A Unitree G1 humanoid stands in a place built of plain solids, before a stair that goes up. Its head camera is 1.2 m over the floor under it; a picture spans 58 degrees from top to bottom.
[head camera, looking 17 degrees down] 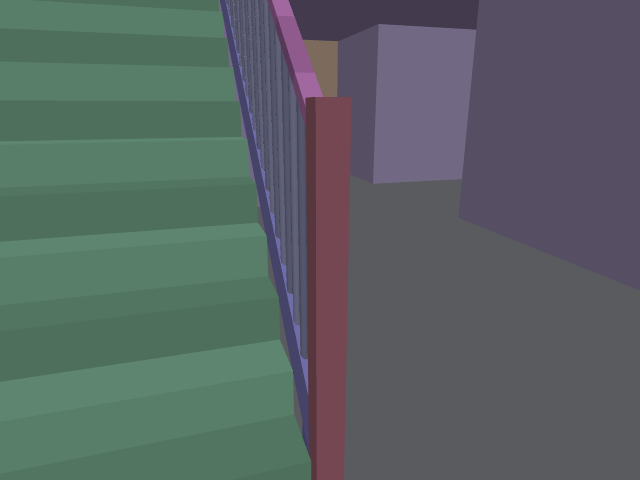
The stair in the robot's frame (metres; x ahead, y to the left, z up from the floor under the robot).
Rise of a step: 0.18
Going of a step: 0.22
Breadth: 1.20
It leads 17 degrees to the left of straight ahead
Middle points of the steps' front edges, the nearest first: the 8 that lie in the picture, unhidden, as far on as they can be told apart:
1.09 0.66 0.35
1.30 0.73 0.53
1.51 0.79 0.70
1.72 0.85 0.88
1.93 0.92 1.06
2.13 0.98 1.23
2.34 1.04 1.41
2.55 1.10 1.58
